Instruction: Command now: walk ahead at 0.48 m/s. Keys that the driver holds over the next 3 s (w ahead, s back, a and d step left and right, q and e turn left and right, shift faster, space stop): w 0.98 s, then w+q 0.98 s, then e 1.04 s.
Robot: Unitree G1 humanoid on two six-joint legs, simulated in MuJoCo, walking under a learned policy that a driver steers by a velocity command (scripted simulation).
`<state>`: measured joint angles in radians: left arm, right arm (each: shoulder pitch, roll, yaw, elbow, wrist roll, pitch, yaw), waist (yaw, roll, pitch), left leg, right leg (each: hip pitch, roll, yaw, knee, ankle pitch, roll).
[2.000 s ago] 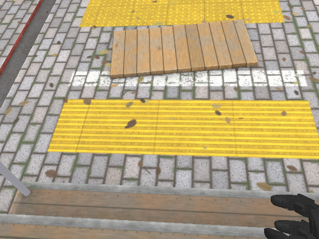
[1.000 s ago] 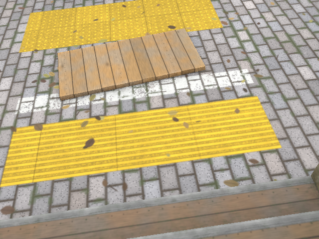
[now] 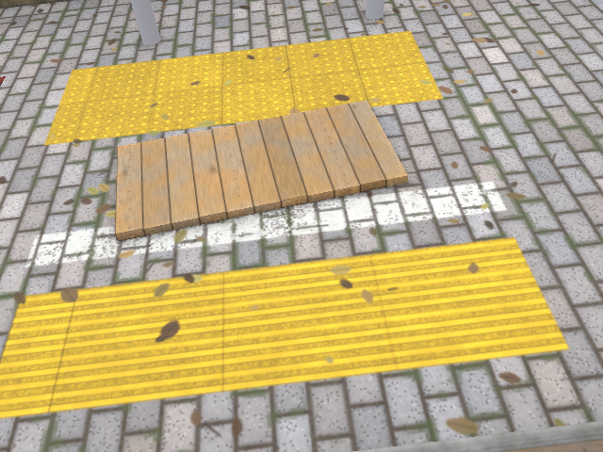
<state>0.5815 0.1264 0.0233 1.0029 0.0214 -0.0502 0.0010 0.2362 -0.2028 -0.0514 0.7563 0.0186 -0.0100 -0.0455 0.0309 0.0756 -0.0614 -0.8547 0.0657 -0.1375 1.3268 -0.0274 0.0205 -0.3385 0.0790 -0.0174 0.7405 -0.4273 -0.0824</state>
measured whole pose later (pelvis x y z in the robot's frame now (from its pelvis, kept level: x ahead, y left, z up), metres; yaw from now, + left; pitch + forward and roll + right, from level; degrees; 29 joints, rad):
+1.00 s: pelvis +0.56 +0.00 -0.35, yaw +0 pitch +2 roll +0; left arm 0.35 0.16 0.04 0.94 -0.01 -0.05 -0.05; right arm 0.34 -0.19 -0.03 0.93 0.05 -0.04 -0.04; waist -0.02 0.02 -0.04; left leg -0.69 -0.02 -0.12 1.78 -0.47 0.05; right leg -0.37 0.07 -0.01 0.69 -0.34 -0.08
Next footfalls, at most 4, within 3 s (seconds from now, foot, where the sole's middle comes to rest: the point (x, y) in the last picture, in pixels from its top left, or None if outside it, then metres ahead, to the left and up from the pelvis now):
0.36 left None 0.30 0.14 -0.93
0.86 right None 0.61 -0.08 -1.11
1.42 left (289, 397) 0.97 0.20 -1.29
1.82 right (320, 322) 1.27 0.10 -1.29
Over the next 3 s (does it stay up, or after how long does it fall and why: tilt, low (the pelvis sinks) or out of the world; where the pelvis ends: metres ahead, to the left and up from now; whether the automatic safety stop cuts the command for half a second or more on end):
stays up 1.26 0.20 -0.51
